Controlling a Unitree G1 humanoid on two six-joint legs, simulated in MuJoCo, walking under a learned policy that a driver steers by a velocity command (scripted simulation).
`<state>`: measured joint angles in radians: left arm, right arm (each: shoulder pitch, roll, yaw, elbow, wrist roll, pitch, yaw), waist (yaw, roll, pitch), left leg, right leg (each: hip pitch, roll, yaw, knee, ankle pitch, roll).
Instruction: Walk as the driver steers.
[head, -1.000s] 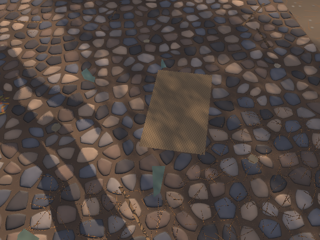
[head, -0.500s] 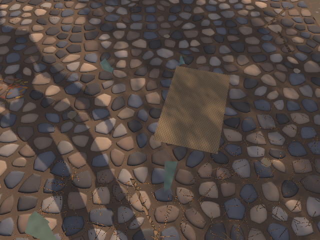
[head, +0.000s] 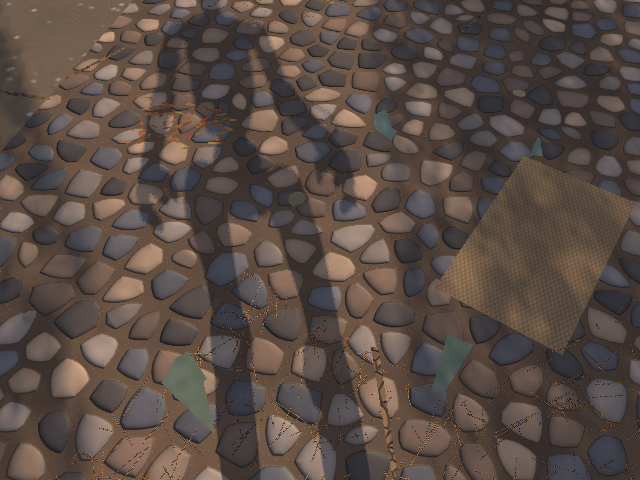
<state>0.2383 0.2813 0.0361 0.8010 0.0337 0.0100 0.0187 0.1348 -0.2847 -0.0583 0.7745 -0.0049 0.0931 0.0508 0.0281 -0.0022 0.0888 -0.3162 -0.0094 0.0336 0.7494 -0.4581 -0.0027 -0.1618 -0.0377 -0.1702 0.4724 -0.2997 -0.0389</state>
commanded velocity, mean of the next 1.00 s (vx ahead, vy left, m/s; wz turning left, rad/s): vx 0.41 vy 0.00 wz -0.30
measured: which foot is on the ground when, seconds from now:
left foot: up 0.00-0.04, down 0.06-0.60, up 0.62-1.00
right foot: down 0.00-0.06, up 0.08-0.58, down 0.60-1.00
